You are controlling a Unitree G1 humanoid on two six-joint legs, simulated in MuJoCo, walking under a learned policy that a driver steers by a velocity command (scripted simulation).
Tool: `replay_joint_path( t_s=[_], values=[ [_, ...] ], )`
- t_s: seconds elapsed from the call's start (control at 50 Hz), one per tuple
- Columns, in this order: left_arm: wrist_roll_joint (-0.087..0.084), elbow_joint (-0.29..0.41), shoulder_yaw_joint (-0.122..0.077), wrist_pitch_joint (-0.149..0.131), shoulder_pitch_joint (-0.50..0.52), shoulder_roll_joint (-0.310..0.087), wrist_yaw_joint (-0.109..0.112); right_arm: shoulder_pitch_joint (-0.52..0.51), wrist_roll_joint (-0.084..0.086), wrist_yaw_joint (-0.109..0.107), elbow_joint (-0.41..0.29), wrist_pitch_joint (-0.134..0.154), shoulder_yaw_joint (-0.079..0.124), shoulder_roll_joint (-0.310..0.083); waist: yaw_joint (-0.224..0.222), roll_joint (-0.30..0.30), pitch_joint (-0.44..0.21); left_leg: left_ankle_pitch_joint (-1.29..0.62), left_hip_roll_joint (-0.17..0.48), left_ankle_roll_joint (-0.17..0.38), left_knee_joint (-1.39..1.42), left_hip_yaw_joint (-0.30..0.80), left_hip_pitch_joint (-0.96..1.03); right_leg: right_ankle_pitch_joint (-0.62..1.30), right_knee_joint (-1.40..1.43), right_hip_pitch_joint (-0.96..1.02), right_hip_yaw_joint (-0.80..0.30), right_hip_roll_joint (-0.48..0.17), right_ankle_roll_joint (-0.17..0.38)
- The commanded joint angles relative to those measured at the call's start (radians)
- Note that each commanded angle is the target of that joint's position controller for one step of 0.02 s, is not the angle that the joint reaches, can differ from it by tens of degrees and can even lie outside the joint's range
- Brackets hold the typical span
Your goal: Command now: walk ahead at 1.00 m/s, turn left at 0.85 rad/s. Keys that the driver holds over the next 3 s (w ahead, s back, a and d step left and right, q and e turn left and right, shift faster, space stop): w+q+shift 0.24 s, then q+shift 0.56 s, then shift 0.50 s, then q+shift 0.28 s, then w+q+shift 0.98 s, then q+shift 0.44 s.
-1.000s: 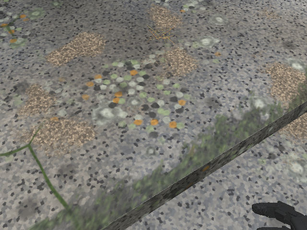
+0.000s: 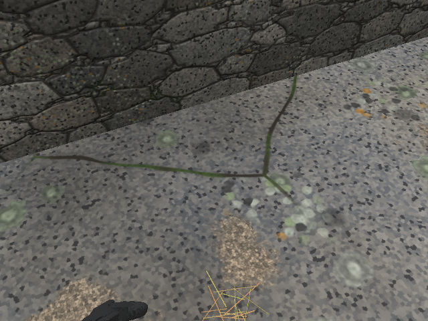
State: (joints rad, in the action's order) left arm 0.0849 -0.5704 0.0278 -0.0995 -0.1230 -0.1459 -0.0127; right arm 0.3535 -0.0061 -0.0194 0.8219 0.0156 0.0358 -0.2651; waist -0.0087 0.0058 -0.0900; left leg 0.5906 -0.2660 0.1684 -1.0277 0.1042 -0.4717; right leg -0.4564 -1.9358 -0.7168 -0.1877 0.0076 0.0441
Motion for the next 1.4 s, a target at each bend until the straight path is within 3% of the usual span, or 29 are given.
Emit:
replay_joint_path(
  t_s=[0.02, 0.06, 0.12, 0.18, 0.22, 0.24, 0.26, 0.3, 0.36, 0.38, 0.4, 0.48, 0.52, 0.54, 0.56, 0.58, 0.6, 0.62, 0.66, 0.72, 0.84, 0.88, 0.92, 1.02, 1.2, 1.24, 1.26, 1.28, 1.4],
  values=[
    [0.001, 0.147, -0.010, 0.040, 0.018, -0.138, 0.031, -0.076, 0.001, 0.014, -0.057, 0.066, 0.028, -0.149, -0.098, 0.103, 0.240, -0.479, 0.134, 0.088, 0.655, 0.301, -0.141, -0.187, 0.470, -0.103, 0.155, -0.007, -0.023],
    [-0.042, 0.208, -0.015, 0.029, 0.121, -0.184, 0.022, -0.129, 0.003, -0.015, -0.075, 0.073, 0.045, -0.178, -0.066, 0.024, 0.256, -0.631, 0.119, 0.109, 0.783, 0.265, -0.227, 0.077, 0.927, 0.182, 0.191, -0.043, -0.064],
    [-0.089, 0.115, -0.027, 0.036, -0.057, -0.181, 0.015, -0.089, 0.013, -0.003, -0.072, 0.080, 0.075, -0.235, -0.076, -0.037, -0.040, -0.905, 0.144, 0.052, 0.681, 0.273, 0.032, 0.506, 1.257, 0.627, 0.168, 0.029, -0.081],
    [-0.115, -0.058, -0.100, 0.032, -0.518, -0.301, 0.062, -0.246, -0.014, 0.025, -0.142, 0.102, 0.092, -0.210, -0.339, 0.064, -0.215, -0.861, 0.109, -0.078, -0.001, 0.215, 0.103, 0.563, 1.423, 1.021, 0.168, -0.033, -0.090],
    [-0.039, -0.094, -0.086, 0.026, -0.548, -0.266, 0.049, -0.204, -0.050, 0.018, -0.233, 0.096, 0.016, 0.014, -0.190, 0.277, -0.078, -0.068, 0.138, -0.048, -0.468, 0.124, -0.280, 0.741, 1.255, 1.086, -0.072, -0.263, -0.176],
    [0.001, -0.034, -0.098, 0.020, -0.306, -0.277, 0.046, 0.067, 0.032, 0.014, -0.244, 0.079, 0.011, 0.007, 0.011, 0.388, -0.232, -0.172, 0.153, -0.070, -0.489, 0.074, -0.358, 0.362, 1.533, 1.082, -0.528, -0.435, -0.029],
    [-0.003, 0.011, -0.093, 0.013, -0.160, -0.197, 0.041, 0.025, -0.002, 0.005, -0.186, 0.043, 0.018, -0.056, 0.015, 0.163, -0.087, -0.266, 0.222, -0.087, -0.509, -0.003, -0.343, 0.090, 1.656, 0.856, -0.539, -0.398, 0.054],
    [-0.023, -0.051, -0.071, -0.011, -0.147, -0.137, 0.025, -0.085, -0.037, 0.034, -0.196, 0.003, 0.035, -0.084, 0.033, -0.055, 0.109, -0.297, 0.280, -0.112, -0.454, -0.017, -0.293, 0.397, 1.656, 0.622, -0.232, -0.294, 0.056],
    [-0.084, -0.170, -0.076, -0.036, -0.293, -0.160, 0.025, -0.191, -0.041, 0.059, -0.269, -0.023, 0.025, -0.069, 0.019, 0.081, 0.140, -0.295, 0.294, -0.122, -0.247, -0.080, -0.298, 1.032, 1.613, 0.619, 0.116, -0.212, -0.027],
    [-0.101, -0.137, -0.102, -0.031, -0.166, -0.183, 0.044, -0.200, 0.085, 0.052, -0.281, 0.001, 0.029, -0.061, 0.032, 0.136, 0.136, -0.354, 0.323, -0.122, -0.214, -0.044, -0.316, 0.995, 1.621, 0.639, 0.145, -0.193, -0.051],
    [-0.098, -0.132, -0.100, -0.026, -0.154, -0.192, 0.064, -0.246, 0.090, 0.054, -0.285, 0.011, 0.022, -0.071, 0.019, 0.098, 0.124, -0.414, 0.312, -0.123, -0.161, -0.082, -0.306, 1.055, 1.650, 0.628, 0.183, -0.184, -0.067],
    [-0.085, -0.144, -0.126, -0.005, -0.152, -0.301, 0.125, -0.282, 0.033, 0.087, -0.265, 0.047, 0.025, -0.054, 0.032, 0.053, 0.072, -0.694, 0.149, -0.158, 0.350, -0.303, 0.075, 1.206, 1.509, 0.496, 0.363, -0.086, -0.151],
    [-0.113, -0.127, -0.145, -0.016, -0.145, -0.349, 0.143, -0.128, 0.030, 0.102, -0.233, 0.036, 0.070, -0.146, 0.119, 0.139, -0.026, -0.718, 0.113, -0.109, 0.398, -0.259, 0.378, 1.390, 1.285, 0.403, 0.331, -0.119, -0.194],
    [-0.121, -0.096, -0.151, -0.020, -0.100, -0.355, 0.140, 0.048, 0.039, 0.094, -0.187, 0.027, 0.107, -0.221, 0.208, 0.062, -0.086, -0.787, 0.151, -0.048, 0.432, -0.158, 0.598, 1.113, 1.002, 0.273, 0.316, -0.097, -0.209],
    [-0.106, -0.073, -0.137, -0.018, -0.018, -0.293, 0.118, 0.172, 0.057, 0.067, -0.141, 0.023, 0.115, -0.241, 0.280, -0.142, -0.028, -0.990, 0.243, 0.028, 0.601, -0.044, 0.689, 0.154, 0.606, 0.124, 0.330, 0.040, -0.210],
    [-0.060, -0.022, -0.100, -0.016, -0.007, -0.170, 0.095, 0.118, 0.008, 0.035, -0.166, 0.030, 0.097, -0.244, 0.212, -0.224, -0.058, -1.276, 0.348, 0.087, 0.498, 0.127, 0.758, -0.238, 0.298, -0.035, 0.258, 0.077, -0.173],
    [-0.075, 0.023, -0.073, -0.021, -0.186, -0.167, 0.070, 0.038, -0.059, 0.028, -0.245, 0.050, 0.085, -0.268, 0.116, -0.189, -0.335, -1.454, 0.615, 0.340, 0.444, 0.518, 0.967, -0.276, 0.129, -0.166, 0.016, 0.070, -0.202],
    [-0.096, 0.044, -0.086, -0.020, -0.184, -0.275, 0.050, -0.092, -0.045, 0.020, -0.302, 0.037, 0.096, -0.256, 0.091, -0.085, -0.412, -1.081, 0.630, 0.385, 0.569, 0.645, 0.894, -0.150, 0.212, -0.142, -0.076, 0.033, -0.167],
    [-0.080, 0.023, -0.105, 0.006, -0.129, -0.302, 0.046, -0.260, 0.016, 0.020, -0.355, 0.022, 0.079, -0.191, -0.018, 0.123, -0.150, -0.710, 0.482, 0.284, 0.692, 0.572, 0.485, -0.055, 0.444, -0.061, -0.017, -0.006, -0.128],
    [-0.070, 0.011, -0.102, 0.030, -0.097, -0.258, 0.059, -0.301, 0.035, 0.012, -0.340, 0.000, 0.090, -0.196, -0.065, 0.113, 0.034, -0.954, 0.327, 0.165, 0.656, 0.361, 0.065, -0.053, 0.903, 0.153, 0.045, -0.010, -0.159],
    [-0.090, -0.034, -0.096, 0.049, -0.108, -0.202, 0.028, -0.286, 0.033, -0.026, -0.310, -0.056, 0.089, -0.148, -0.071, -0.087, -0.140, -0.536, 0.189, -0.033, 0.492, 0.280, 0.014, 0.471, 1.420, 0.564, 0.091, 0.065, -0.144],
    [-0.039, -0.005, -0.116, 0.067, -0.127, -0.286, 0.036, -0.166, 0.003, -0.013, -0.279, -0.039, 0.048, -0.005, -0.038, 0.138, -0.098, 0.061, 0.015, -0.141, 0.061, 0.101, -0.241, 0.698, 1.521, 0.743, -0.235, -0.290, 0.033],
    [-0.009, 0.047, -0.135, 0.080, 0.024, -0.332, 0.054, -0.056, 0.018, 0.007, -0.275, -0.023, 0.071, -0.126, 0.066, 0.254, -0.104, 0.047, 0.137, -0.214, -0.277, 0.079, -0.285, 0.469, 1.646, 0.604, -0.563, -0.462, 0.253],
    [-0.051, 0.016, -0.089, 0.103, 0.075, -0.221, 0.066, -0.144, -0.003, -0.019, -0.262, -0.056, 0.044, -0.087, 0.041, 0.071, 0.008, -0.185, 0.159, -0.238, -0.336, -0.006, -0.132, 0.354, 1.618, 0.399, -0.111, -0.178, 0.103],
    [-0.091, -0.085, -0.106, 0.136, -0.103, -0.250, 0.074, -0.130, 0.005, 0.009, -0.206, -0.033, 0.016, -0.075, -0.009, 0.191, 0.041, -0.317, 0.217, -0.168, 0.619, -0.100, 0.273, 0.157, 1.610, 0.436, -0.117, -0.173, 0.096],
    [-0.068, -0.098, -0.096, 0.116, -0.147, -0.210, 0.065, -0.122, -0.020, 0.004, -0.218, -0.034, 0.018, -0.125, -0.020, 0.046, 0.028, -0.442, 0.356, -0.094, 0.642, 0.049, 0.422, 0.123, 1.492, 0.289, -0.033, -0.114, -0.008],
    [-0.065, -0.058, -0.091, 0.100, -0.081, -0.182, 0.061, -0.137, -0.049, 0.016, -0.196, -0.028, 0.026, -0.149, -0.024, -0.193, 0.024, -0.378, 0.468, -0.009, 0.681, 0.173, 0.248, 0.093, 1.448, 0.321, 0.126, -0.014, -0.061],
    [-0.054, -0.065, -0.100, 0.093, -0.035, -0.220, 0.061, -0.208, -0.052, 0.022, -0.227, -0.015, 0.008, -0.081, -0.007, -0.147, 0.065, -0.319, 0.465, 0.005, 0.726, 0.178, 0.165, 0.146, 1.416, 0.390, 0.118, -0.025, -0.092],
    [-0.060, -0.060, -0.116, 0.098, -0.059, -0.227, 0.073, -0.202, 0.009, 0.008, -0.238, -0.002, 0.044, -0.165, -0.023, -0.145, 0.131, -0.361, 0.384, -0.026, 0.655, 0.219, 0.082, 0.234, 1.365, 0.439, 0.162, 0.010, -0.083]
  ],
)
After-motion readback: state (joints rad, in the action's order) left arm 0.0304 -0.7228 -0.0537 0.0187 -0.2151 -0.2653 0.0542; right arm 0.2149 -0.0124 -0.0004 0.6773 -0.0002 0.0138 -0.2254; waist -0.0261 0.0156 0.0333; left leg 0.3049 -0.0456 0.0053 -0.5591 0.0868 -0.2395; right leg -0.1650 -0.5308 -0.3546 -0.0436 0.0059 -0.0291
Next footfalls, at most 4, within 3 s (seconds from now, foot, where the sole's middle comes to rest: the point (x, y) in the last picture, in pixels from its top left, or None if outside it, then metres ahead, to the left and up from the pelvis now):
0.20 right None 0.40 -0.15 -0.71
0.56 left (204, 266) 0.70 0.07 -0.70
0.88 right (242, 208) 0.93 -0.06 -0.70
1.22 left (226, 271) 0.68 0.00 -0.71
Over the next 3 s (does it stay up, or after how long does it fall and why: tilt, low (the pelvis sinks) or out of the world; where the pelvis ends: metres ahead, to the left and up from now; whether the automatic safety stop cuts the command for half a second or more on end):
stays up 0.51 0.67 0.06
